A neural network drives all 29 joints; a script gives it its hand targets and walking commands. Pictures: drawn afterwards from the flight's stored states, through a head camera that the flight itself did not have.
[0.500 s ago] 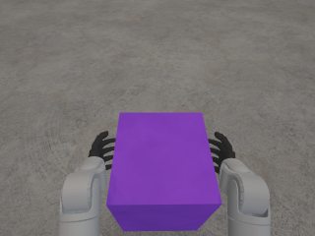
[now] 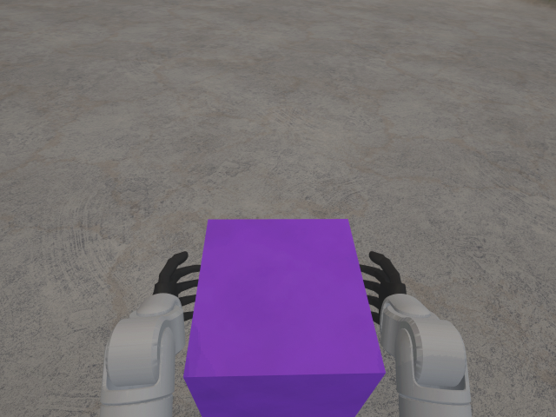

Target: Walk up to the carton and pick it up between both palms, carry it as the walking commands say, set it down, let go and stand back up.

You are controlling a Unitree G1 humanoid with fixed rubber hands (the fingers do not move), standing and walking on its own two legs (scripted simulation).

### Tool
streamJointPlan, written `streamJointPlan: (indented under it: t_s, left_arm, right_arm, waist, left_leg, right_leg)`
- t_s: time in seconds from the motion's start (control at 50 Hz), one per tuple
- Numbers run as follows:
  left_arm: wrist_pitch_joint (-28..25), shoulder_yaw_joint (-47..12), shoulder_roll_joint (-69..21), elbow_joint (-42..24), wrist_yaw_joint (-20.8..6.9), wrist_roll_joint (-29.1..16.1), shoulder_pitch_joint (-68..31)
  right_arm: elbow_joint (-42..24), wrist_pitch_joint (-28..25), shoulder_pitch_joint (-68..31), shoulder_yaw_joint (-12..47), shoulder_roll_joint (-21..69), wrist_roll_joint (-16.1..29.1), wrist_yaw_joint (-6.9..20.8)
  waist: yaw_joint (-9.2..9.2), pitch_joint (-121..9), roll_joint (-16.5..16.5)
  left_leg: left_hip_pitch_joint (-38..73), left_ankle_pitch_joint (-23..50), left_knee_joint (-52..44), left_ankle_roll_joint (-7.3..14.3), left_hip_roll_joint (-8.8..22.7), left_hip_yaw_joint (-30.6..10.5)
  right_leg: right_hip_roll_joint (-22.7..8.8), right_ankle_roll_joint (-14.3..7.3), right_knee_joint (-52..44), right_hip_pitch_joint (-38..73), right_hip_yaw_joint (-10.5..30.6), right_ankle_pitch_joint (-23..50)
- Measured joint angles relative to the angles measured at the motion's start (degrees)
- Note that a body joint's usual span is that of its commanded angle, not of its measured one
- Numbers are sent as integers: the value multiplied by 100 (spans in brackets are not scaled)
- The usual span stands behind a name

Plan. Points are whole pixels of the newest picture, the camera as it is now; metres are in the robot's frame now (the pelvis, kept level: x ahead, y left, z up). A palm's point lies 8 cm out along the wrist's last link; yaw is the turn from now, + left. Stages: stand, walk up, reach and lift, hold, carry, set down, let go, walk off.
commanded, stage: carry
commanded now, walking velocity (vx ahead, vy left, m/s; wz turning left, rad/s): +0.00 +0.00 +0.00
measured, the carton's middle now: (278, 329) +0.27 +0.01 +0.01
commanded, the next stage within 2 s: none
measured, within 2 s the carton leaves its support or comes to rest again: neither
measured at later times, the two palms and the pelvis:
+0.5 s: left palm (195, 358) +0.19 +0.11 +0.08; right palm (450, 378) +0.18 -0.18 +0.09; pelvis -0.08 -0.02 -0.01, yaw -3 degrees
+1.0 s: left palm (174, 356) +0.19 +0.13 +0.09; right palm (429, 369) +0.19 -0.16 +0.09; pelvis -0.07 -0.01 +0.00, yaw -1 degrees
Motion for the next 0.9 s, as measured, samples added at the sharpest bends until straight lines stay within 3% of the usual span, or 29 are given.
streamJointPlan:
  t_s: [0.06,0.14,0.28,0.4,0.54,0.74,0.9]
  left_arm:
    - [-65,51,-23,71,-2,-13,-136]
    - [-51,-26,-27,252,-11,8,-169]
    - [-10,10,-36,317,-56,64,-230]
    - [-6,54,-30,349,-65,94,-193]
    - [4,39,-21,274,-62,97,-149]
    - [-17,69,-26,303,-56,59,-175]
    - [-51,48,-28,353,-65,60,-199]
  right_arm:
    - [5,-39,-102,-58,4,-40,19]
    - [11,47,-54,-151,0,-44,18]
    - [72,88,-105,-175,5,-37,1]
    - [248,87,-206,-188,19,-19,-8]
    - [225,74,-188,-161,18,-4,-8]
    - [196,57,-157,-124,13,-59,10]
    - [171,53,-140,-147,11,-67,8]
  waist:
    - [28,-15,89]
    - [-129,12,122]
    - [-232,42,110]
    - [-179,63,-27]
    - [-174,95,-62]
    - [-12,31,24]
    - [-132,-19,39]
  left_leg:
    - [-225,12,234,-143,160,-2]
    - [-196,109,47,-230,172,-52]
    - [-328,-88,124,-68,96,-147]
    - [-396,8,224,32,-7,-237]
    - [-414,632,-49,-120,-56,-333]
    - [-467,467,-64,-71,-119,-237]
    - [-440,765,-234,-32,-143,-194]
  right_leg:
    - [-20,-66,-672,304,-68,645]
    - [3,-224,-562,209,-124,576]
    - [-22,-316,-555,53,-174,758]
    - [-152,-271,-468,-66,-310,796]
    - [-186,-132,-398,-161,-366,273]
    - [-213,-157,-607,-127,-223,794]
    - [-255,-87,-634,-144,-213,669]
